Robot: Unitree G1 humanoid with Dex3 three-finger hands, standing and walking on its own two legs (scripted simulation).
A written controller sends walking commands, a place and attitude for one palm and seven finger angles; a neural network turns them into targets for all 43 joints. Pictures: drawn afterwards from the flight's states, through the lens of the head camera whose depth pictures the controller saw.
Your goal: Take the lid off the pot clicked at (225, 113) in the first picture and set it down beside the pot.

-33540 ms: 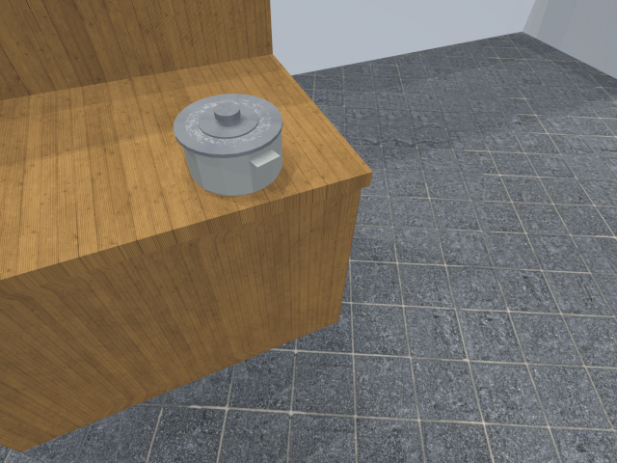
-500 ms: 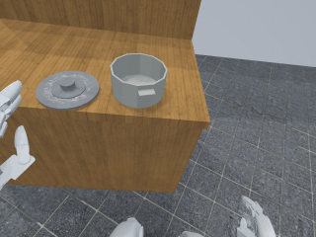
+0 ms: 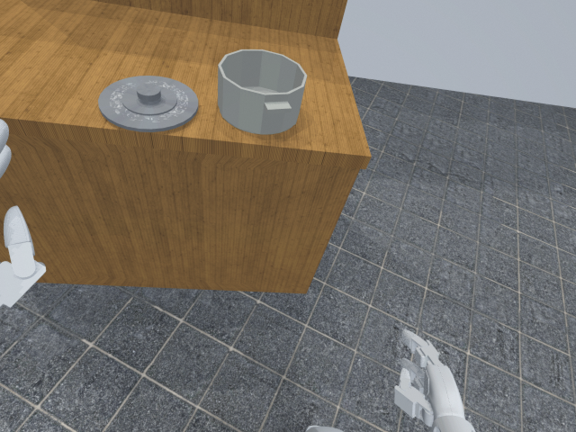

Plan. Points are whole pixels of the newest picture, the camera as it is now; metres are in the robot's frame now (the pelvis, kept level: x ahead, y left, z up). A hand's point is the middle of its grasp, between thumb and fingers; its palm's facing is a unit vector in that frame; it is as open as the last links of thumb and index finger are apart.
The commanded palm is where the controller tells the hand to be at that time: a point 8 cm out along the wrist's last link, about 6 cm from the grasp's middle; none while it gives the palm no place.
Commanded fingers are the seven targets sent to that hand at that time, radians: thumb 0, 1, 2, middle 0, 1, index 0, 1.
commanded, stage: stop stepping back and stand still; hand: left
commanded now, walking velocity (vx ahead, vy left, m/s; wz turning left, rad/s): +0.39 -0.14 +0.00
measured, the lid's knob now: (148, 92) +0.74 +0.34 +0.02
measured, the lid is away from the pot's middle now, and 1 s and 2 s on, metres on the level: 0.25 0.25 0.25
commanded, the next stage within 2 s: let the arm hang, fingers relaxed in 1.78 s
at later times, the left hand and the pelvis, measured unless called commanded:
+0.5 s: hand out of the picture +0.09 +0.24 +0.19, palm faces +0.38 -0.87 -0.32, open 7.4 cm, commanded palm +0.04 +0.29 +0.21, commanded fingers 0.00 0.90 0.90 -0.20 -0.30 -0.20 -0.30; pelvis -0.09 +0.01 +0.00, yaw +0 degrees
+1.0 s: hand out of the picture -0.05 +0.18 -0.17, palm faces +0.11 -0.97 -0.22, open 7.0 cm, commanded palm none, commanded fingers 0.00 0.90 0.90 -0.20 -0.30 -0.20 -0.30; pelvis -0.09 -0.01 +0.00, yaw +7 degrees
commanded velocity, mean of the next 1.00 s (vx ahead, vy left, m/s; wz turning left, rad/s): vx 0.15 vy -0.02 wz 0.00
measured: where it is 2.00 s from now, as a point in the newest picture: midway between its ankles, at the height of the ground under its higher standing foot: outside the picture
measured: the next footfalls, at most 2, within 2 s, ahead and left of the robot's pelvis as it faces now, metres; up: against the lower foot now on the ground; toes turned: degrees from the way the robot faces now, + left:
right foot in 0.28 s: -0.09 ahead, -0.11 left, +0.00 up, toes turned -6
left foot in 0.54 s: -0.04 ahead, +0.10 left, +0.00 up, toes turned +8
